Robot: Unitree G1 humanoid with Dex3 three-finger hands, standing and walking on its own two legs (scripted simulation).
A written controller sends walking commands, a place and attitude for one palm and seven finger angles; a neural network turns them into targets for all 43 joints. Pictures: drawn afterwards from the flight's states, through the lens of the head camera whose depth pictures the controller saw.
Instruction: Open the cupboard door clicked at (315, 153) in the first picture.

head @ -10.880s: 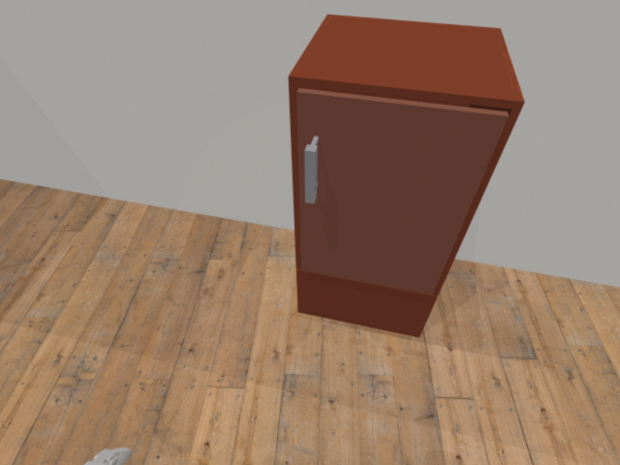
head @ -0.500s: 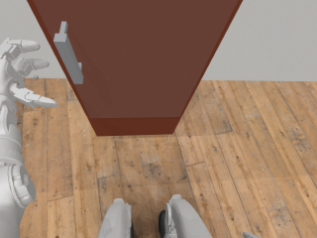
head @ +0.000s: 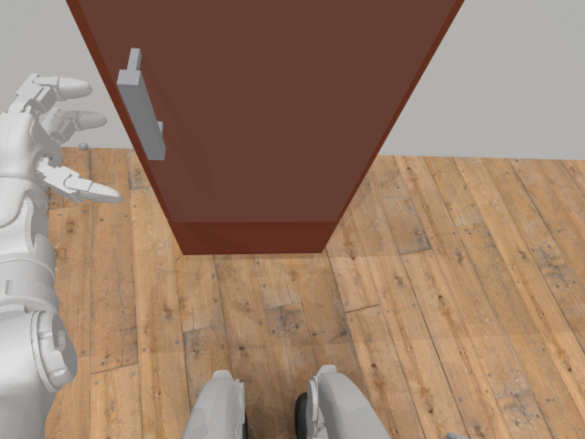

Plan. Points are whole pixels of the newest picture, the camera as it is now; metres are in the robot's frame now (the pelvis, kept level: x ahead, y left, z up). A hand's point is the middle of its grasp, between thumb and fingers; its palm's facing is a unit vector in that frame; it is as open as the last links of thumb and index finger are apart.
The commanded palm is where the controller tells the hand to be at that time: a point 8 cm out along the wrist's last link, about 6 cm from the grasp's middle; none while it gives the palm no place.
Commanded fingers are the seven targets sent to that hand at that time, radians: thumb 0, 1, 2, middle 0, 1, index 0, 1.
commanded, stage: move the hooked fingers beside the handle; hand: left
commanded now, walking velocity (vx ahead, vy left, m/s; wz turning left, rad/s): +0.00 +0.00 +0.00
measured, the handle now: (146, 108) +0.54 +0.19 +0.05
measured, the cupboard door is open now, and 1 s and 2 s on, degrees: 0 0 1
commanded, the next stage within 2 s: slide the fingers in behind the handle in 0.26 s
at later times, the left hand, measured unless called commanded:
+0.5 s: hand (92, 153) +0.46 +0.25 +0.05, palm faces +0.00 -1.00 +0.00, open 14.0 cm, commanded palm +0.45 +0.28 +0.05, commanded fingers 0.00 -0.50 0.30 -0.30 -1.20 -0.30 -1.20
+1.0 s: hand (125, 152) +0.47 +0.21 +0.05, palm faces +0.03 -1.00 -0.02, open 14.0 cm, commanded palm +0.44 +0.25 +0.05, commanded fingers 0.00 -0.50 0.30 -0.30 -1.20 -0.30 -1.20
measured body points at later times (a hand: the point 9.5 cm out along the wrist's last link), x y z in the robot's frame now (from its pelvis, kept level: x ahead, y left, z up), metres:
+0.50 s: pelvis +0.00 +0.00 +0.00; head +0.14 +0.03 +0.43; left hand +0.46 +0.30 +0.05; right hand +0.05 -0.27 -0.10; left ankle +0.01 +0.08 -0.64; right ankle +0.03 -0.12 -0.64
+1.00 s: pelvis +0.00 -0.01 +0.00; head +0.13 +0.02 +0.43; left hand +0.46 +0.26 +0.05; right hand +0.05 -0.27 -0.11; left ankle +0.01 +0.08 -0.64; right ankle +0.03 -0.12 -0.64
